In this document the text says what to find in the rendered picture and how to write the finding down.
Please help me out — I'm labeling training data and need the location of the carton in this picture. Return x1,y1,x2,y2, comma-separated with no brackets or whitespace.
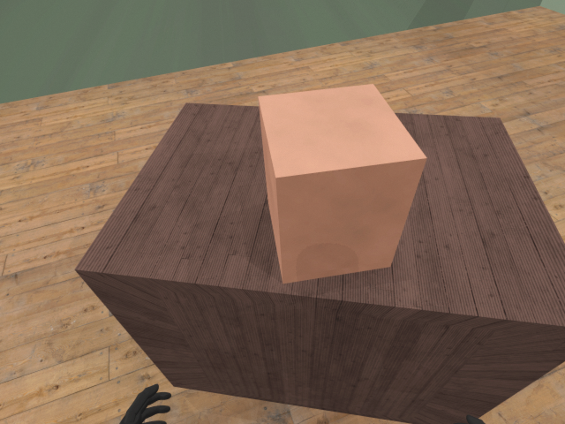
258,84,427,284

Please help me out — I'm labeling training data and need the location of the pedestal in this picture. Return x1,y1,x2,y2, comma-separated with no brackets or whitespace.
75,103,565,424

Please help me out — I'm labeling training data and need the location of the left robot hand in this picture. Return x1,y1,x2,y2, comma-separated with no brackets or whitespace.
119,384,171,424

